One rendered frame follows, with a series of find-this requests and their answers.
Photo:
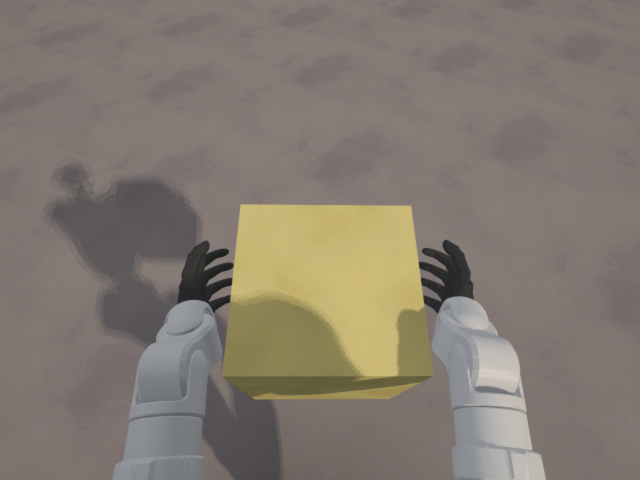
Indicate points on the carton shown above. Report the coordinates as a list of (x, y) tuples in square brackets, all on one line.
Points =
[(326, 303)]

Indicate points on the right robot forearm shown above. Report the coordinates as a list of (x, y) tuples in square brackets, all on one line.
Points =
[(491, 428)]

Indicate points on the robot left hand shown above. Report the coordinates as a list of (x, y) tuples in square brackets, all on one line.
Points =
[(194, 278)]

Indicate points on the robot right hand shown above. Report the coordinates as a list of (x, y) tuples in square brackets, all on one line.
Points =
[(456, 279)]

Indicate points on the left robot forearm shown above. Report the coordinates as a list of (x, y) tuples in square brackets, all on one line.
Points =
[(169, 399)]

